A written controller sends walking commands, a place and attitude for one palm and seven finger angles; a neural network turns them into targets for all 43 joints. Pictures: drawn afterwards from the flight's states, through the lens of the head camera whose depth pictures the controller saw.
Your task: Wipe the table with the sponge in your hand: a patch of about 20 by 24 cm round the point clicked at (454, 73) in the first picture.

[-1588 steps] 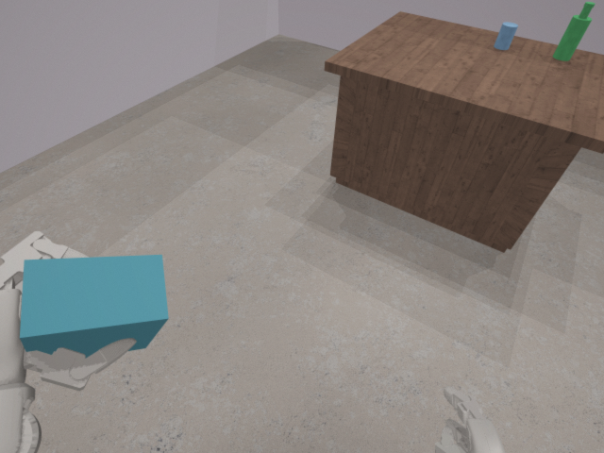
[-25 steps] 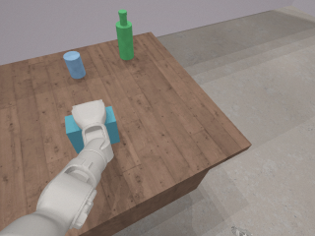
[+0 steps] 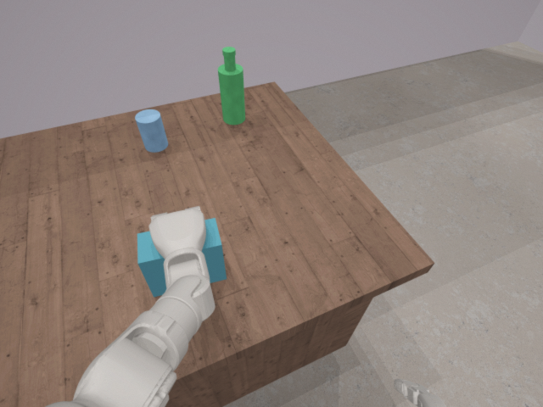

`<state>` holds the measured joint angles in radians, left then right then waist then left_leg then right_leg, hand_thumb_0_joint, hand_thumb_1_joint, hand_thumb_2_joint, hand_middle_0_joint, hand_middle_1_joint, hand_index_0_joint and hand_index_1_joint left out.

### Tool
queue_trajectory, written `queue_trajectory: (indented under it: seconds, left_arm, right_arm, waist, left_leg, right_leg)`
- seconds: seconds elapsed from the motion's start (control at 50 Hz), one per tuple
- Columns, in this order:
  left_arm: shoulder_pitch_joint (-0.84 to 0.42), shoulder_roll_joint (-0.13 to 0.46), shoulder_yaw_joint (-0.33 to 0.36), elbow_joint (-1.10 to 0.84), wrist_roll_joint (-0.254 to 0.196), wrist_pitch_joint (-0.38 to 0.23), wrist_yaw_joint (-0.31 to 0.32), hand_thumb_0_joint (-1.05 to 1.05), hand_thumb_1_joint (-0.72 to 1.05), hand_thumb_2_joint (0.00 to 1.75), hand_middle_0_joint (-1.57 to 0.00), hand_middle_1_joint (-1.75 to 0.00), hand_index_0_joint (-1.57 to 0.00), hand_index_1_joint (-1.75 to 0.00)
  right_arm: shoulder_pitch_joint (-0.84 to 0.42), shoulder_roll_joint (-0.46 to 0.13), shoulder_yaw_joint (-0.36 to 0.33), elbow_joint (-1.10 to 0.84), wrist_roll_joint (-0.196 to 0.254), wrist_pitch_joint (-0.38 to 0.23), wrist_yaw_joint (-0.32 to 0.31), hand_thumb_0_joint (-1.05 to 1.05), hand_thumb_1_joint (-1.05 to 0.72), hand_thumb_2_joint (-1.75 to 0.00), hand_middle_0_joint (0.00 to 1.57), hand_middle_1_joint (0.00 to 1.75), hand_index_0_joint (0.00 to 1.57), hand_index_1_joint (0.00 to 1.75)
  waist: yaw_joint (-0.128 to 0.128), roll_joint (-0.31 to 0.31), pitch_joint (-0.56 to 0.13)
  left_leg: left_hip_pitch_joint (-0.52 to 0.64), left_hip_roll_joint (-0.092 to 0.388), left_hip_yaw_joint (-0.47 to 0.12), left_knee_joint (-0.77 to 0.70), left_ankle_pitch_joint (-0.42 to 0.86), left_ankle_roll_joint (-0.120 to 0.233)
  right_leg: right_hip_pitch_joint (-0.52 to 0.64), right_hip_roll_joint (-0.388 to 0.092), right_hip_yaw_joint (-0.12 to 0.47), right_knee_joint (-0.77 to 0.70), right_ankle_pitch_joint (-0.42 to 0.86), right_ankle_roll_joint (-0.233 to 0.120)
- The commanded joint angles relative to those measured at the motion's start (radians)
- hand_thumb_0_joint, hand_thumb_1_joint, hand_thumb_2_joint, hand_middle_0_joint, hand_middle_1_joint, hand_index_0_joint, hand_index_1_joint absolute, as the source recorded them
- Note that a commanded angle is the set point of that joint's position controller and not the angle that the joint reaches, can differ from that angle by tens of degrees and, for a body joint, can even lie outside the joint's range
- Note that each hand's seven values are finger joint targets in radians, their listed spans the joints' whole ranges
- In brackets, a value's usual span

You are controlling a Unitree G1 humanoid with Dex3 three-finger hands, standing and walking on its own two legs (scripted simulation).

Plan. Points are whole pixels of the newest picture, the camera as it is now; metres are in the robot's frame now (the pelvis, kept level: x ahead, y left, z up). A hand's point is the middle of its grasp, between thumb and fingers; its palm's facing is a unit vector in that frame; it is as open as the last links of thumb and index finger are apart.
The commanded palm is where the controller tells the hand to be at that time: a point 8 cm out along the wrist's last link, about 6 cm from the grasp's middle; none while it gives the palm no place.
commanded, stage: wipe back along the third lane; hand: left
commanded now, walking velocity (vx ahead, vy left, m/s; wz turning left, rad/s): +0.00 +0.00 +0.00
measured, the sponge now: (185, 262) +0.37 +0.19 -0.05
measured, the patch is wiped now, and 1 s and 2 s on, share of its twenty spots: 1.00 1.00 1.00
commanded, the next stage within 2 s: slide back across to the middle lane in 1.44 s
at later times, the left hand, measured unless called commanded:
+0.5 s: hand (192, 271) +0.33 +0.16 -0.01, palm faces -0.05 -0.02 -1.00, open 10.1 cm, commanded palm +0.28 +0.13 +0.01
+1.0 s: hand (193, 275) +0.33 +0.16 -0.01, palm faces -0.06 -0.03 -1.00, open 10.1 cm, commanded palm +0.28 +0.13 +0.01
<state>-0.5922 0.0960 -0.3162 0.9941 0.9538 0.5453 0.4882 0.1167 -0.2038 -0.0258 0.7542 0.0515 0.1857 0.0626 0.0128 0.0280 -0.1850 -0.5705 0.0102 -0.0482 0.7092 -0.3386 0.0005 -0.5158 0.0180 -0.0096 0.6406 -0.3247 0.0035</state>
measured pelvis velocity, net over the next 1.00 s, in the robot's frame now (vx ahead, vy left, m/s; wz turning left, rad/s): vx -0.02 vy -0.02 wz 0.00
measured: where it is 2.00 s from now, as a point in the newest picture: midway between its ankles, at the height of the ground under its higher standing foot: outside the picture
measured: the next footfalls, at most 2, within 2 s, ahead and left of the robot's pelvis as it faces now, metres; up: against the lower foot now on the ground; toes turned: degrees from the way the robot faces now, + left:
none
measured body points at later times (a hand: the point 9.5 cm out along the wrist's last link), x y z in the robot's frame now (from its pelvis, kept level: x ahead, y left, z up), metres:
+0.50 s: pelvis -0.02 -0.01 +0.00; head -0.02 -0.02 +0.45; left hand +0.33 +0.16 +0.04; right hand +0.14 -0.24 -0.12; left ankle +0.00 +0.12 -0.72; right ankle -0.01 -0.13 -0.72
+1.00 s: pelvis -0.02 -0.02 +0.00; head -0.02 -0.03 +0.45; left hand +0.33 +0.16 +0.04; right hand +0.17 -0.24 -0.11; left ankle +0.00 +0.12 -0.72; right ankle -0.01 -0.13 -0.72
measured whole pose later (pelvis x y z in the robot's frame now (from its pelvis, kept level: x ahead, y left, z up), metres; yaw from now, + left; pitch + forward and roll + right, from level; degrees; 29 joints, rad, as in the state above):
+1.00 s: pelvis -0.02 -0.02 +0.00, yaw +0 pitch +8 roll -1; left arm -0.48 0.06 -0.36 0.90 0.96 0.55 0.48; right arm 0.08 -0.21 -0.02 0.74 0.06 0.17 0.05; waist 0.05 0.03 -0.18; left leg -0.53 0.02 -0.05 0.69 -0.32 -0.02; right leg -0.49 0.02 -0.01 0.67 -0.32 -0.02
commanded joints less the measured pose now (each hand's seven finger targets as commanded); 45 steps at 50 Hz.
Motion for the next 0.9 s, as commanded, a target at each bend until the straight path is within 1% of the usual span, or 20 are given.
queue_trajectory:
  seconds: [0.0, 0.1, 0.16, 0.18, 0.22, 0.26, 0.32, 0.36, 0.44, 0.46, 0.5, 0.52, 0.58, 0.64, 0.7, 0.72, 0.76, 0.8, 0.82, 0.88]
  left_arm:
    - [-0.157, -0.027, -0.004, -0.03, -0.014, -0.009, -0.031, 0.0, 0.1, 1.3, -1.2, -1.6, -1.2, -1.6]
    - [-0.122, -0.014, 0.008, -0.029, -0.019, -0.013, -0.023, 0.0, 0.1, 1.3, -1.2, -1.6, -1.2, -1.6]
    - [-0.165, -0.044, -0.022, -0.026, -0.016, -0.014, -0.02, 0.0, 0.1, 1.3, -1.2, -1.6, -1.2, -1.6]
    - [-0.146, -0.045, -0.018, -0.02, -0.02, -0.013, -0.018, 0.0, 0.1, 1.3, -1.2, -1.6, -1.2, -1.6]
    - [-0.138, -0.036, 0.001, -0.039, -0.029, -0.024, -0.017, 0.0, 0.1, 1.3, -1.2, -1.6, -1.2, -1.6]
    - [-0.105, -0.07, -0.037, -0.033, -0.024, -0.023, -0.017, 0.0, 0.1, 1.3, -1.2, -1.6, -1.2, -1.6]
    - [-0.078, -0.05, -0.011, -0.06, -0.038, -0.026, -0.016, 0.0, 0.1, 1.3, -1.2, -1.6, -1.2, -1.6]
    - [-0.076, -0.048, -0.024, -0.067, -0.035, -0.022, -0.014, 0.0, 0.1, 1.3, -1.2, -1.6, -1.2, -1.6]
    - [-0.028, -0.043, -0.021, -0.09, -0.036, -0.013, -0.018, 0.0, 0.1, 1.3, -1.2, -1.6, -1.2, -1.6]
    - [-0.031, -0.062, -0.041, -0.097, -0.034, -0.009, -0.02, 0.0, 0.1, 1.3, -1.2, -1.6, -1.2, -1.6]
    - [-0.022, -0.063, -0.049, -0.111, -0.033, -0.006, -0.026, 0.0, 0.1, 1.3, -1.2, -1.6, -1.2, -1.6]
    - [-0.011, -0.053, -0.029, -0.122, -0.037, -0.006, -0.027, 0.0, 0.1, 1.3, -1.2, -1.6, -1.2, -1.6]
    - [-0.028, -0.06, -0.053, -0.121, -0.02, -0.001, -0.03, 0.0, 0.1, 1.3, -1.2, -1.6, -1.2, -1.6]
    - [-0.005, -0.043, -0.034, -0.142, -0.023, -0.003, -0.032, 0.0, 0.1, 1.3, -1.2, -1.6, -1.2, -1.6]
    - [-0.033, -0.054, -0.05, -0.135, -0.014, 0.004, -0.034, 0.0, 0.1, 1.3, -1.2, -1.6, -1.2, -1.6]
    - [-0.031, -0.028, -0.016, -0.138, -0.014, 0.003, -0.035, 0.0, 0.1, 1.3, -1.2, -1.6, -1.2, -1.6]
    - [-0.04, -0.066, -0.057, -0.133, -0.008, 0.002, -0.036, 0.0, 0.1, 1.3, -1.2, -1.6, -1.2, -1.6]
    - [-0.043, -0.064, -0.055, -0.125, -0.006, 0.0, -0.036, 0.0, 0.1, 1.3, -1.2, -1.6, -1.2, -1.6]
    - [-0.027, -0.045, -0.027, -0.136, -0.011, -0.002, -0.038, 0.0, 0.1, 1.3, -1.2, -1.6, -1.2, -1.6]
    - [-0.048, -0.061, -0.051, -0.121, -0.003, -0.003, -0.036, 0.0, 0.1, 1.3, -1.2, -1.6, -1.2, -1.6]
  right_arm:
    - [-0.085, -0.132, -0.039, -0.117, 0.0, -0.037, -0.012, 0.0, -0.9, -0.9, 0.2, 0.3, 0.2, 0.3]
    - [-0.097, -0.13, -0.038, -0.122, 0.003, -0.045, -0.018, 0.0, -0.9, -0.9, 0.2, 0.3, 0.2, 0.3]
    - [-0.099, -0.127, -0.038, -0.12, 0.007, -0.052, -0.019, 0.0, -0.9, -0.9, 0.2, 0.3, 0.2, 0.3]
    - [-0.102, -0.126, -0.038, -0.122, 0.007, -0.055, -0.017, 0.0, -0.9, -0.9, 0.2, 0.3, 0.2, 0.3]
    - [-0.109, -0.125, -0.042, -0.127, 0.007, -0.06, -0.017, 0.0, -0.9, -0.9, 0.2, 0.3, 0.2, 0.3]
    - [-0.107, -0.125, -0.041, -0.127, 0.007, -0.061, -0.014, 0.0, -0.9, -0.9, 0.2, 0.3, 0.2, 0.3]
    - [-0.124, -0.124, -0.04, -0.136, 0.01, -0.062, -0.013, 0.0, -0.9, -0.9, 0.2, 0.3, 0.2, 0.3]
    - [-0.127, -0.126, -0.038, -0.136, 0.011, -0.06, -0.015, 0.0, -0.9, -0.9, 0.2, 0.3, 0.2, 0.3]
    - [-0.142, -0.125, -0.037, -0.144, 0.012, -0.061, -0.018, 0.0, -0.9, -0.9, 0.2, 0.3, 0.2, 0.3]
    - [-0.149, -0.121, -0.036, -0.147, 0.012, -0.061, -0.017, 0.0, -0.9, -0.9, 0.2, 0.3, 0.2, 0.3]
    - [-0.154, -0.122, -0.034, -0.151, 0.014, -0.059, -0.017, 0.0, -0.9, -0.9, 0.2, 0.3, 0.2, 0.3]
    - [-0.161, -0.122, -0.036, -0.154, 0.014, -0.06, -0.017, 0.0, -0.9, -0.9, 0.2, 0.3, 0.2, 0.3]
    - [-0.16, -0.121, -0.033, -0.15, 0.014, -0.054, -0.018, 0.0, -0.9, -0.9, 0.2, 0.3, 0.2, 0.3]
    - [-0.164, -0.123, -0.033, -0.157, 0.011, -0.055, -0.02, 0.0, -0.9, -0.9, 0.2, 0.3, 0.2, 0.3]
    - [-0.165, -0.121, -0.031, -0.154, 0.011, -0.051, -0.021, 0.0, -0.9, -0.9, 0.2, 0.3, 0.2, 0.3]
    - [-0.17, -0.123, -0.034, -0.153, 0.01, -0.051, -0.023, 0.0, -0.9, -0.9, 0.2, 0.3, 0.2, 0.3]
    - [-0.163, -0.12, -0.032, -0.154, 0.01, -0.049, -0.022, 0.0, -0.9, -0.9, 0.2, 0.3, 0.2, 0.3]
    - [-0.161, -0.121, -0.033, -0.151, 0.009, -0.049, -0.021, 0.0, -0.9, -0.9, 0.2, 0.3, 0.2, 0.3]
    - [-0.169, -0.121, -0.035, -0.155, 0.007, -0.05, -0.021, 0.0, -0.9, -0.9, 0.2, 0.3, 0.2, 0.3]
    - [-0.159, -0.121, -0.034, -0.147, 0.007, -0.048, -0.023, 0.0, -0.9, -0.9, 0.2, 0.3, 0.2, 0.3]
  waist:
    - [-0.02, -0.101, -0.185]
    - [-0.011, -0.115, -0.163]
    - [-0.022, -0.1, -0.131]
    - [-0.014, -0.09, -0.129]
    - [-0.005, -0.108, -0.167]
    - [-0.009, -0.112, -0.156]
    - [0.006, -0.121, -0.159]
    - [-0.003, -0.13, -0.128]
    - [0.012, -0.142, -0.133]
    - [0.007, -0.121, -0.116]
    - [0.009, -0.136, -0.115]
    - [0.019, -0.135, -0.133]
    - [0.004, -0.128, -0.096]
    - [0.02, -0.12, -0.131]
    - [0.007, -0.119, -0.115]
    - [0.017, -0.123, -0.133]
    - [0.003, -0.127, -0.121]
    - [0.003, -0.134, -0.126]
    - [0.019, -0.119, -0.145]
    - [0.001, -0.136, -0.128]
  left_leg:
    - [0.159, -0.017, 0.05, -0.08, 0.236, 0.014]
    - [0.137, -0.022, 0.057, -0.092, 0.184, 0.013]
    - [0.143, -0.02, 0.051, -0.099, 0.155, 0.013]
    - [0.14, -0.021, 0.054, -0.103, 0.143, 0.013]
    - [0.145, -0.021, 0.051, -0.1, 0.161, 0.014]
    - [0.147, -0.022, 0.058, -0.095, 0.156, 0.015]
    - [0.14, -0.026, 0.059, -0.101, 0.153, 0.016]
    - [0.138, -0.027, 0.063, -0.104, 0.132, 0.015]
    - [0.144, -0.032, 0.063, -0.107, 0.138, 0.016]
    - [0.15, -0.03, 0.066, -0.107, 0.136, 0.016]
    - [0.151, -0.032, 0.065, -0.109, 0.128, 0.016]
    - [0.157, -0.029, 0.061, -0.112, 0.146, 0.016]
    - [0.156, -0.031, 0.061, -0.106, 0.136, 0.014]
    - [0.164, -0.034, 0.064, -0.101, 0.166, 0.015]
    - [0.163, -0.033, 0.062, -0.097, 0.166, 0.013]
    - [0.164, -0.029, 0.057, -0.098, 0.18, 0.012]
    - [0.166, -0.031, 0.06, -0.09, 0.177, 0.014]
    - [0.164, -0.031, 0.06, -0.087, 0.18, 0.013]
    - [0.162, -0.031, 0.057, -0.088, 0.194, 0.012]
    - [0.158, -0.031, 0.06, -0.081, 0.185, 0.013]
  right_leg:
    - [0.088, 0.03, -0.05, -0.07, 0.309, -0.069]
    - [0.096, 0.026, -0.039, -0.088, 0.259, -0.063]
    - [0.058, 0.032, -0.046, -0.091, 0.199, -0.066]
    - [0.056, 0.031, -0.046, -0.094, 0.183, -0.067]
    - [0.081, 0.032, -0.042, -0.09, 0.205, -0.068]
    - [0.077, 0.031, -0.041, -0.09, 0.205, -0.065]
    - [0.1, 0.029, -0.033, -0.098, 0.211, -0.066]
    - [0.09, 0.027, -0.032, -0.106, 0.185, -0.062]
    - [0.109, 0.028, -0.028, -0.109, 0.19, -0.062]
    - [0.098, 0.026, -0.03, -0.11, 0.189, -0.062]
    - [0.099, 0.027, -0.028, -0.114, 0.176, -0.063]
    - [0.111, 0.029, -0.03, -0.11, 0.192, -0.066]
    - [0.086, 0.029, -0.031, -0.107, 0.184, -0.066]
    - [0.116, 0.026, -0.025, -0.096, 0.237, -0.067]
    - [0.099, 0.027, -0.029, -0.094, 0.238, -0.067]
    - [0.104, 0.029, -0.028, -0.091, 0.251, -0.069]
    - [0.093, 0.028, -0.03, -0.087, 0.252, -0.067]
    - [0.092, 0.027, -0.031, -0.082, 0.259, -0.068]
    - [0.102, 0.028, -0.027, -0.081, 0.274, -0.071]
    - [0.09, 0.026, -0.029, -0.077, 0.272, -0.066]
